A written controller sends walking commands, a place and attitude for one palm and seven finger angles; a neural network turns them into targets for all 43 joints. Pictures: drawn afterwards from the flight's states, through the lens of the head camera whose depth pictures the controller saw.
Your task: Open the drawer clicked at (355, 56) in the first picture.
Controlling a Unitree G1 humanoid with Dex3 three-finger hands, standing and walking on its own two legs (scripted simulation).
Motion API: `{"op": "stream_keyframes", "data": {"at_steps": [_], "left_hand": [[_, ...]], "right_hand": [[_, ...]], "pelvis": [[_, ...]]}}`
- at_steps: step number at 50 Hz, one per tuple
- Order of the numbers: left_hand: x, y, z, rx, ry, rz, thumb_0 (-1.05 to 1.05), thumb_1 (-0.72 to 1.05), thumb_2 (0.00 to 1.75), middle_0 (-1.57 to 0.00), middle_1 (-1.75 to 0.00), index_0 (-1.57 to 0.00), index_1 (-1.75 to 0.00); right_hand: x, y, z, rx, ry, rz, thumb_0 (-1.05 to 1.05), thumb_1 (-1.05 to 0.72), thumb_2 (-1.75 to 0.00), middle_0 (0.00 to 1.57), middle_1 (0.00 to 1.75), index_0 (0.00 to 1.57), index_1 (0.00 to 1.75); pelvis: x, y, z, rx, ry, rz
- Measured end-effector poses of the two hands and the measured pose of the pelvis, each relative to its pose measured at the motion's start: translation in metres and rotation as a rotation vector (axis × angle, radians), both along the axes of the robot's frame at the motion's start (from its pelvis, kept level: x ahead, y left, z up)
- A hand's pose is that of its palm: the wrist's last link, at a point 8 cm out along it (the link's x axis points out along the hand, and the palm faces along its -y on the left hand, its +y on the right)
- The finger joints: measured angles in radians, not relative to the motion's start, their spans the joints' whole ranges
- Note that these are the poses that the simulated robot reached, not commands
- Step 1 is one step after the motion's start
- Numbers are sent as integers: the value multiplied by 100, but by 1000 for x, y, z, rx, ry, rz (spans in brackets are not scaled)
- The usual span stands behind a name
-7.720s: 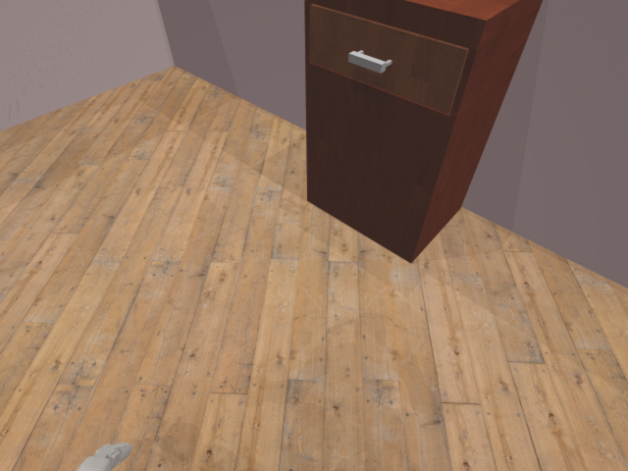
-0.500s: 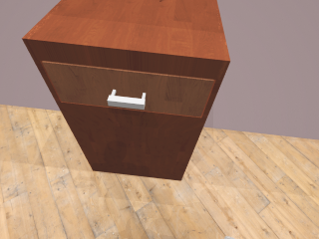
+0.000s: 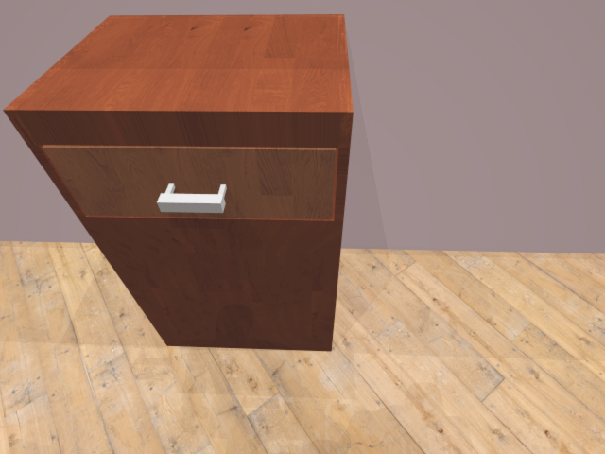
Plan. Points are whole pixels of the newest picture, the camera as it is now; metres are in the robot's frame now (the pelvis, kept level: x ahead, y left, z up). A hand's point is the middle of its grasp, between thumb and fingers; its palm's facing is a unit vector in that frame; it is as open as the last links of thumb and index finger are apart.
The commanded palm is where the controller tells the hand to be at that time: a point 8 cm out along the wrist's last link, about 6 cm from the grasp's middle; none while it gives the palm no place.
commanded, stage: come to a stop and stand still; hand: left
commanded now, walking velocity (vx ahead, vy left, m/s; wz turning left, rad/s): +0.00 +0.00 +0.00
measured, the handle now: (194, 195) +0.56 +0.24 +0.00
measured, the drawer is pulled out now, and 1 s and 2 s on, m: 0.00 0.00 0.00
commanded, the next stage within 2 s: look again from close up in 0.18 s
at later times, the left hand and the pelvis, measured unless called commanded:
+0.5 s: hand out of the picture -0.01 +0.19 -0.17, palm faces +0.05 -0.98 -0.21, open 7.4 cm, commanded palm none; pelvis -0.02 +0.01 +0.00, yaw +1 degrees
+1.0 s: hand out of the picture -0.05 +0.21 -0.17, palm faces +0.03 -0.98 -0.19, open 7.4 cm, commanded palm none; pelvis -0.04 +0.04 +0.00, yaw +0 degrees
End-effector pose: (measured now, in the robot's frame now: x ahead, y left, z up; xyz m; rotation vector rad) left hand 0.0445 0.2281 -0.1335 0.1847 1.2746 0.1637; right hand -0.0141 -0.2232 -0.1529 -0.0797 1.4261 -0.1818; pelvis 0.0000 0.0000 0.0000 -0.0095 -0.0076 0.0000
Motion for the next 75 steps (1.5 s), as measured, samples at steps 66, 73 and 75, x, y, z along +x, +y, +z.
{"op": "stream_keyframes", "data": {"at_steps": [66,73,75], "left_hand": [[-129,18,-20,-106,198,116,0,91,90,-20,-30,-20,-30],[-101,31,-28,-130,233,94,0,91,90,-20,-30,-20,-30],[-76,37,-23,-125,217,56,1,91,90,-20,-30,-20,-30]], "right_hand": [[-46,50,6,-30,39,44,1,-91,-89,20,30,20,30],[-15,71,9,-48,-23,13,1,-91,-89,20,30,20,30],[-14,80,12,-43,-29,-12,1,-91,-89,19,30,20,30]], "pelvis": [[-14,49,-6,-13,-31,15],[15,66,-8,-15,-18,-7],[24,69,-4,-18,-15,-12]]}}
